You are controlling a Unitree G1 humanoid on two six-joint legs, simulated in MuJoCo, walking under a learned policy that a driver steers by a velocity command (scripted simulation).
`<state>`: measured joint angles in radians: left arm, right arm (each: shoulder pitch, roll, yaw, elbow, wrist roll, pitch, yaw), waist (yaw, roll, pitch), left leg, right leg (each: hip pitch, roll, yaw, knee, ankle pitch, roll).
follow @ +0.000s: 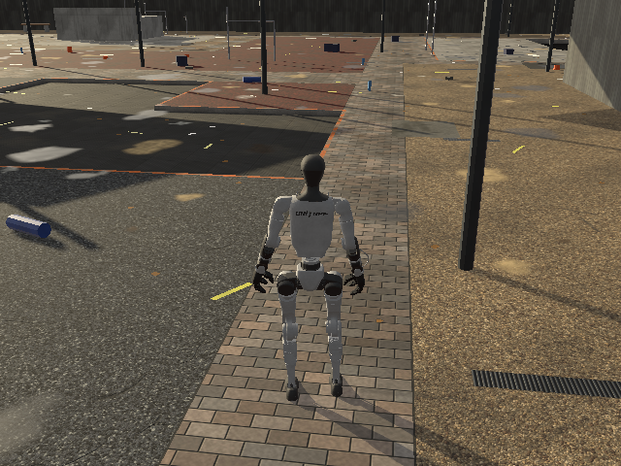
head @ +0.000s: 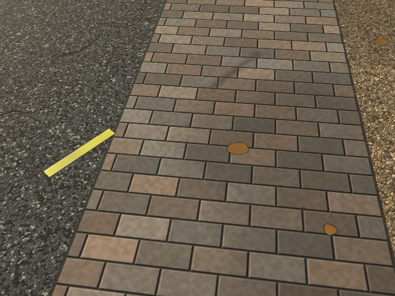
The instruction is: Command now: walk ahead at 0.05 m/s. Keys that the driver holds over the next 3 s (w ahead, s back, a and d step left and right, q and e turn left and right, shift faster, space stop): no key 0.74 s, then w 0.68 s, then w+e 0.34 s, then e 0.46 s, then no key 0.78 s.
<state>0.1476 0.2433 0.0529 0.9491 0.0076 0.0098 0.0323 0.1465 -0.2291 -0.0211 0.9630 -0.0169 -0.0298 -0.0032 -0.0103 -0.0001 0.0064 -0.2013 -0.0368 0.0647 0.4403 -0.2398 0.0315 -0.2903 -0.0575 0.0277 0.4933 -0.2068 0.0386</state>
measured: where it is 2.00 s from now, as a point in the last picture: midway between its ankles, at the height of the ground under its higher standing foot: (225, 284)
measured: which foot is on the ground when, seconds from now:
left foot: down 0.00-1.00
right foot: down 0.00-1.00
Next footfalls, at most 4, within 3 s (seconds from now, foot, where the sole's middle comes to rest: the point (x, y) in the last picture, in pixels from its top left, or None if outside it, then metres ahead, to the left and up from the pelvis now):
1.50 left None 0.48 0.08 -0.78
2.02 right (264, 249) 0.69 -0.20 -0.78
2.50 left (202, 225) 0.79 0.03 -0.78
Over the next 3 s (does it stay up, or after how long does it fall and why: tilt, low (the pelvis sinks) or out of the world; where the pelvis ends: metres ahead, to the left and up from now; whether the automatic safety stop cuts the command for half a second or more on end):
stays up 0.70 -0.08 -0.01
